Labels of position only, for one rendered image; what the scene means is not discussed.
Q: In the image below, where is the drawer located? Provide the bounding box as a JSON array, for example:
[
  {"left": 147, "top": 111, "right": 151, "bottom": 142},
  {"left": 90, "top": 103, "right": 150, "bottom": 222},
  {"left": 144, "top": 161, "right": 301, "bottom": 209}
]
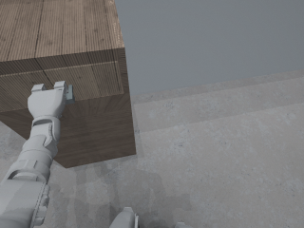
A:
[{"left": 0, "top": 61, "right": 123, "bottom": 111}]

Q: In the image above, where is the robot left hand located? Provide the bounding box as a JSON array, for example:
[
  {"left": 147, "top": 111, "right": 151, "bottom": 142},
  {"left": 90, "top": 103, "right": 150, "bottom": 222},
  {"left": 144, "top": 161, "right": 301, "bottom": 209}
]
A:
[{"left": 28, "top": 81, "right": 68, "bottom": 119}]

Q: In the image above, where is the left robot forearm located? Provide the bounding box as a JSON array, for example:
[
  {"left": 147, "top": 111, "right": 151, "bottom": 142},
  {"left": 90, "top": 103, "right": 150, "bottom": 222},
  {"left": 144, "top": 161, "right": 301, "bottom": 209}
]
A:
[{"left": 0, "top": 116, "right": 61, "bottom": 189}]

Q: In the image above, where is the robot left shin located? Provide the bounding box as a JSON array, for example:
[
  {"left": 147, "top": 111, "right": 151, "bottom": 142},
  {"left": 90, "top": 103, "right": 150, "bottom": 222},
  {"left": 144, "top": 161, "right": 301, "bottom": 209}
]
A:
[{"left": 123, "top": 207, "right": 134, "bottom": 213}]

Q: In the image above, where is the cabinet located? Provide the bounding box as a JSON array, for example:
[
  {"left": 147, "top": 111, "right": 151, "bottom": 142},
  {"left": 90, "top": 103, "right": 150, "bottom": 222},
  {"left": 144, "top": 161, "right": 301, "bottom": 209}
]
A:
[{"left": 0, "top": 0, "right": 137, "bottom": 169}]

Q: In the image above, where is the handle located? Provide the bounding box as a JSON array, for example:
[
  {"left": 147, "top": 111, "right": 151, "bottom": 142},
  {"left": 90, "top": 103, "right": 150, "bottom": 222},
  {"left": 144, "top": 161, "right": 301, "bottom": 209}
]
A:
[{"left": 65, "top": 85, "right": 75, "bottom": 105}]

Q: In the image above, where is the robot left thigh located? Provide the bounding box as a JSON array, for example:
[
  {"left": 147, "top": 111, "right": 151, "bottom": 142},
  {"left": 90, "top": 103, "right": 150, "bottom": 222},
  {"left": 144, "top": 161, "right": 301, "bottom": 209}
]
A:
[{"left": 109, "top": 211, "right": 139, "bottom": 228}]

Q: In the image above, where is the robot left upper arm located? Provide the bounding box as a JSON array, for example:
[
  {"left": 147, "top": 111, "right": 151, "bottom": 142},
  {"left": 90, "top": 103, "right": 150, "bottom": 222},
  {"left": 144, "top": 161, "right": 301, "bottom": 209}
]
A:
[{"left": 0, "top": 179, "right": 50, "bottom": 228}]

